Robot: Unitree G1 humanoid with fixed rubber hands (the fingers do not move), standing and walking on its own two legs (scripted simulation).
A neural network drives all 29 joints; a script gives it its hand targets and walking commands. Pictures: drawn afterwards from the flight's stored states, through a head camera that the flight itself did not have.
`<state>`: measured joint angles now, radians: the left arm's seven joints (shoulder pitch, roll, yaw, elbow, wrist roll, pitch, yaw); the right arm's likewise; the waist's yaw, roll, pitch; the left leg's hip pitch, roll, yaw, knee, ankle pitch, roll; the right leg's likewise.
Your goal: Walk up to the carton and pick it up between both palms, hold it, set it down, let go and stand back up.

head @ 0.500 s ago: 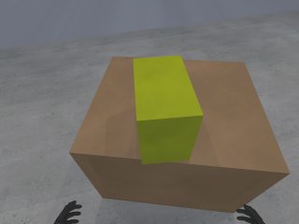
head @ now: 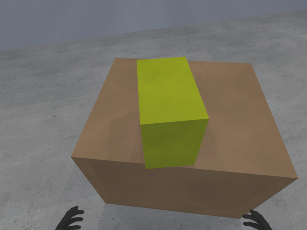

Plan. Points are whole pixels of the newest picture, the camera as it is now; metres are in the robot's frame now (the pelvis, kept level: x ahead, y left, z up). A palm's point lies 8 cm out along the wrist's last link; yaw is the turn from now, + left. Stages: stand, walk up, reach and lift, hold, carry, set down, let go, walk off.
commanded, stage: stand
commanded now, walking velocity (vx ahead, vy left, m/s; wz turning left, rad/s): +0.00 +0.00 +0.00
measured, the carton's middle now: (165, 112) +0.50 -0.01 -0.03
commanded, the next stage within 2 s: none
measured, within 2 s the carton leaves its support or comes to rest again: neither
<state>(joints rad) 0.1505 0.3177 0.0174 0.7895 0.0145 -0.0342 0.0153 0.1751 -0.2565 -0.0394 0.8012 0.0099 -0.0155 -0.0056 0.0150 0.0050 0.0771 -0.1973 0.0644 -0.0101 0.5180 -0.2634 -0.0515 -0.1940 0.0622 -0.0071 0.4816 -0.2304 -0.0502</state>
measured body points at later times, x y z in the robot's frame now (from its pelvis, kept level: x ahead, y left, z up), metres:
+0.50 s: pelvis +0.00 +0.00 +0.00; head +0.01 +0.00 +0.45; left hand +0.14 +0.28 -0.10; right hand +0.13 -0.26 -0.11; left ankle +0.01 +0.15 -0.74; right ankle +0.02 -0.09 -0.74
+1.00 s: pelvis +0.00 +0.00 +0.00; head +0.01 +0.00 +0.45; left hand +0.14 +0.28 -0.10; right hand +0.13 -0.26 -0.11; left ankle +0.01 +0.15 -0.74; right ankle +0.02 -0.09 -0.74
